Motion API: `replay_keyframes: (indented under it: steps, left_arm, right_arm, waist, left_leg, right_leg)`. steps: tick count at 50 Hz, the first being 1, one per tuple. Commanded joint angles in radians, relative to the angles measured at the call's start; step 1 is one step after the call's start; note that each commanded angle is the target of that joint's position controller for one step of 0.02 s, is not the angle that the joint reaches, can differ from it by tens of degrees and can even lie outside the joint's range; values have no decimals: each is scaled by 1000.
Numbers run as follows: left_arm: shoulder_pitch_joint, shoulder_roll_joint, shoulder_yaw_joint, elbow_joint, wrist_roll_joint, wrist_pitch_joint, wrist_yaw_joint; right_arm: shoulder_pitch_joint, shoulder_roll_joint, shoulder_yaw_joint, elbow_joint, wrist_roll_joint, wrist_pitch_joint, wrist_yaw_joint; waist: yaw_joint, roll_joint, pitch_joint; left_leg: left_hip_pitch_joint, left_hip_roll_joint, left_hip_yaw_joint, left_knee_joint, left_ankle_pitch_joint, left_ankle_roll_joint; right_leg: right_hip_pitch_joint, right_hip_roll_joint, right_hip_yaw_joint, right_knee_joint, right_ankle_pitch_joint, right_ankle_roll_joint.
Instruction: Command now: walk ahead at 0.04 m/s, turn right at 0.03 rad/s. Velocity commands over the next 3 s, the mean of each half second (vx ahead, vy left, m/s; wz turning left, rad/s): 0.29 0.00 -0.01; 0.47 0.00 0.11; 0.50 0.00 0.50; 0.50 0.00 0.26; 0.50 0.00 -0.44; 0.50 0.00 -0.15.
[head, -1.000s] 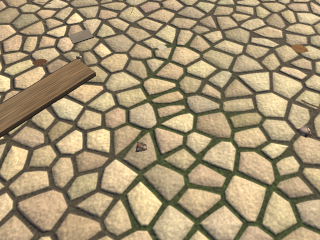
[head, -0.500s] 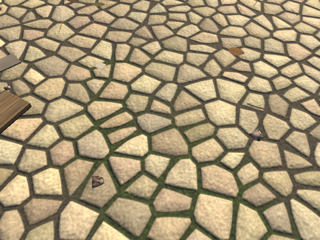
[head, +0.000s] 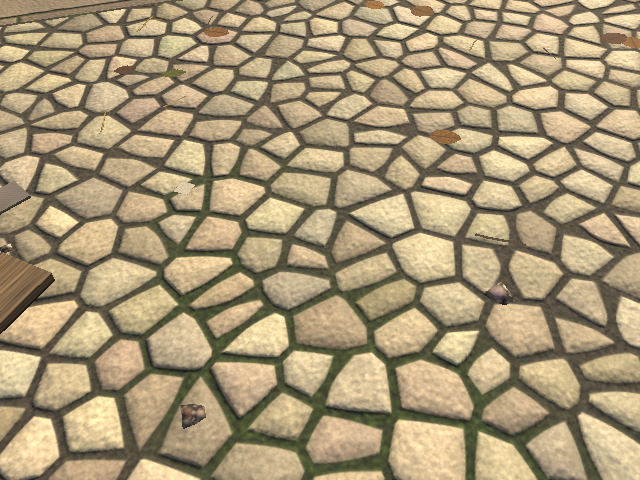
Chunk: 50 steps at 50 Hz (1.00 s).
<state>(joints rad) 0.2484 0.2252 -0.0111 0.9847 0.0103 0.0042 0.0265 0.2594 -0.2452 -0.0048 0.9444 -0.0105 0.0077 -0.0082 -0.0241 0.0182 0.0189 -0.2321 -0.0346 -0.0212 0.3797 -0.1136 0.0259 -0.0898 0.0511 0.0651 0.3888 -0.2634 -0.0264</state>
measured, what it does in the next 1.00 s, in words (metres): walks ahead: right foot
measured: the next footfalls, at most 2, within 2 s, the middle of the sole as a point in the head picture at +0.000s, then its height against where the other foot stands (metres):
right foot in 0.78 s outside the picture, level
left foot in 1.34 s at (271, 406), level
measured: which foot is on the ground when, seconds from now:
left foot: down 0.00-0.78, up 0.80-1.00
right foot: down 0.00-0.30, up 0.32-0.76, down 0.78-1.00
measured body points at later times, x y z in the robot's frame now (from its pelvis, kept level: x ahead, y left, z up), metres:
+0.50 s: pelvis +0.14 +0.05 +0.00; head +0.15 +0.07 +0.45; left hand +0.21 +0.30 -0.14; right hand +0.09 -0.20 -0.13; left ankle +0.08 +0.11 -0.74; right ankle +0.15 -0.09 -0.67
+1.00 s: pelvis +0.41 +0.01 +0.00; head +0.43 +0.00 +0.45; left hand +0.41 +0.27 -0.14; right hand +0.47 -0.24 -0.15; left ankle +0.40 +0.15 -0.66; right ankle +0.42 -0.04 -0.74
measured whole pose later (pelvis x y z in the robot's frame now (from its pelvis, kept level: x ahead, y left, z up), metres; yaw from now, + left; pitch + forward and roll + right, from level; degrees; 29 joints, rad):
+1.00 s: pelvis +0.41 +0.01 +0.00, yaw +5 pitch -1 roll -1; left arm 0.31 0.22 0.05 1.00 0.02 -0.10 0.00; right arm 0.26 -0.22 -0.05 0.98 -0.03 -0.03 0.02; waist -0.01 0.03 0.06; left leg -0.53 0.07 -0.02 1.13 -0.23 0.09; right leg -0.14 0.07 -0.18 0.33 -0.18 -0.10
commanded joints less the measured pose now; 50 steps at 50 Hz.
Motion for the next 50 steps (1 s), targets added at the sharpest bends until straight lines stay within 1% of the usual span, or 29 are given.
replay_keyframes:
  steps: [1, 3, 5, 6, 8, 11, 13, 14, 15, 16, 17, 18, 19, 21, 25, 29, 33, 36, 37, 38, 39, 40, 41, 42, 43, 44, 45, 46, 50]
  left_arm:
    - [39, 114, 20, -3, 0, -11, 5]
    - [64, 159, 38, 6, 0, -3, 3]
    - [104, 187, 55, 12, 0, 1, 1]
    - [94, 195, 62, 13, 1, -2, 1]
    - [92, 174, 66, 13, 9, -17, -2]
    - [101, 170, 73, 25, 7, -42, -9]
    - [63, 168, 76, 18, -1, -47, -12]
    - [57, 148, 71, 11, 5, -53, -13]
    - [27, 81, 51, -23, 0, -64, -24]
    - [18, 76, 50, -58, 8, -69, -30]
    - [-12, 132, 63, -56, 27, -65, -31]
    - [-15, 107, 59, -48, 22, -69, -43]
    - [-7, 88, 55, -38, 15, -74, -52]
    - [-2, 82, 55, -31, 27, -68, -62]
    - [-88, 71, 54, -60, 27, -49, -65]
    - [-259, 44, 39, -132, 19, -46, -66]
    - [-333, 43, 32, -174, 10, -49, -61]
    - [-232, 78, 49, -157, 11, -58, -45]
    - [-119, 98, 62, -122, 10, -64, -38]
    - [43, 115, 76, -67, 13, -72, -29]
    - [191, 175, 97, -35, 36, -80, -16]
    - [240, 268, 118, -39, 62, -80, -16]
    - [173, 223, 117, -45, 14, -65, -28]
    - [43, 164, 100, -69, 2, -67, -28]
    - [-16, 102, 85, -77, 3, -79, -33]
    - [-24, 73, 77, -66, 9, -90, -31]
    - [-11, 45, 67, -49, 8, -98, -25]
    - [12, 41, 65, -37, 9, -108, -23]
    - [80, 75, 72, -18, 6, -129, -18]
  right_arm:
    - [20, -88, -17, 2, 0, -7, -3]
    - [9, -100, -25, 6, -7, -3, -1]
    - [-46, -82, -24, -14, -17, -3, 9]
    - [-52, -61, -20, -21, -24, -9, 14]
    - [-57, -77, -27, -31, -26, -27, 21]
    - [-65, -79, -34, -49, -16, -56, 30]
    - [62, -57, -39, -5, -7, -67, 27]
    - [175, -79, -51, 36, -8, -73, 19]
    - [302, -165, -74, 60, -20, -84, 5]
    - [409, -248, -95, 100, -9, -76, 10]
    - [315, -170, -75, 81, -13, -70, 11]
    - [213, -133, -64, 43, -15, -75, 16]
    - [157, -116, -59, 25, -16, -81, 17]
    - [151, -91, -47, 30, -8, -96, 12]
    - [256, -73, -35, 84, -1, -107, 6]
    - [274, -59, -25, 101, -4, -104, 3]
    - [284, -73, -27, 119, -6, -107, -3]
    - [234, -94, -33, 120, -7, -109, -9]
    - [219, -104, -37, 119, -11, -105, -10]
    - [200, -110, -39, 115, -8, -98, -10]
    - [215, -79, -29, 97, 0, -96, -4]
    - [349, 56, -5, 82, 28, -91, 7]
    - [299, -63, -36, 95, 9, -86, 3]
    - [194, -82, -46, 57, 2, -85, 4]
    - [141, -69, -44, 45, 0, -89, 9]
    - [133, -49, -47, 50, -5, -81, 12]
    - [155, -29, -46, 54, -18, -66, 19]
    - [166, -9, -45, 57, -22, -53, 25]
    - [55, -1, -51, 10, -20, -24, 40]
  waist:
    - [10, -45, 34]
    - [26, -87, 62]
    - [58, -144, 136]
    - [54, -172, 170]
    - [48, -135, 172]
    - [37, -130, 150]
    - [-32, -105, 121]
    - [-72, -48, 85]
    - [-121, 164, 32]
    - [-122, 315, 4]
    - [-62, 123, 73]
    - [-21, 45, 111]
    - [6, 24, 110]
    - [22, 36, 82]
    - [9, 48, 72]
    - [-16, 59, 111]
    - [-21, 75, 125]
    - [44, 75, 65]
    - [91, 76, 4]
    - [158, 55, -79]
    - [199, -7, -171]
    - [121, -221, -301]
    - [131, -107, -287]
    - [79, -73, -102]
    - [63, -33, -21]
    - [35, -33, 23]
    - [6, -43, 34]
    - [-4, -55, 32]
    - [-8, -54, 61]
  left_leg:
    - [81, 83, -108, -49, -97, 14]
    - [-2, 23, -55, 44, -316, 28]
    - [-155, -20, 21, 197, -332, 29]
    - [-201, 7, 43, 283, -270, 28]
    - [-288, 53, 30, 359, -275, 35]
    - [-212, 57, 60, 252, -268, 45]
    - [63, 7, 111, 85, -172, 50]
    - [246, 5, 68, 36, -180, 53]
    - [396, 212, -256, -135, -390, 103]
    - [438, 401, -625, -261, -546, 193]
    - [339, 405, -590, -243, -576, 201]
    - [257, 366, -501, -246, -522, 187]
    - [223, 325, -409, -263, -412, 168]
    - [218, 265, -271, -275, -194, 144]
    - [281, 232, -130, -247, 191, 152]
    - [240, 198, -56, -254, 327, 155]
    - [253, 221, -33, -252, 438, 154]
    - [317, 242, -6, -114, 758, 131]
    - [335, 237, 5, 21, 858, 119]
    - [296, 210, 28, 213, 829, 102]
    - [102, 170, 36, 478, 534, 92]
    - [-257, -6, 75, 883, -285, 55]
    - [-356, -18, -40, 1002, -368, 74]
    - [-396, 51, -44, 979, -265, 83]
    - [-365, 89, -41, 918, -196, 87]
    - [-316, 112, -44, 872, -170, 86]
    - [-260, 126, -45, 837, -158, 78]
    - [-233, 129, -42, 819, -154, 73]
    - [-364, 147, -15, 749, -48, 54]
  right_leg:
    - [-150, -122, 123, -140, -112, -47]
    - [-165, -125, 168, -160, -389, -89]
    - [-159, -228, 309, -259, -581, -159]
    - [-150, -292, 362, -294, -569, -190]
    - [-75, -323, 366, -298, -432, -213]
    - [-47, -280, 261, -238, -258, -193]
    - [-182, -222, 173, -145, -182, -159]
    - [-282, -179, 125, -30, -117, -137]
    - [-424, -64, -10, 278, -88, -86]
    - [-589, 36, -92, 529, -279, -70]
    - [-618, -38, -16, 673, -247, -89]
    - [-610, -80, -1, 699, -144, -97]
    - [-582, -108, -8, 687, -68, -91]
    - [-548, -130, -40, 663, 22, -66]
    - [-625, -126, -102, 633, 85, -22]
    - [-612, -103, -155, 428, 163, -1]
    - [-500, -70, -182, 237, 217, -35]
    - [-347, -22, -185, 186, 162, -92]
    - [-241, 4, -182, 171, 130, -111]
    - [-61, 18, -185, 104, 157, -130]
    - [184, -142, -12, 77, 38, -170]
    - [457, -470, 496, 7, -73, -302]
    - [368, -470, 658, -136, -239, -319]
    - [196, -438, 473, -174, -284, -275]
    - [56, -395, 351, -220, -182, -241]
    - [-31, -352, 243, -239, -69, -201]
    - [-97, -319, 154, -254, 9, -170]
    - [-121, -312, 106, -259, 71, -161]
    - [-81, -287, -48, -289, 199, -136]
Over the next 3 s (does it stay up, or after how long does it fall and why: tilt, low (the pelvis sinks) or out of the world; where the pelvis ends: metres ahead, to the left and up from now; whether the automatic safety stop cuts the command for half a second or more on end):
stays up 1.42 0.29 -0.01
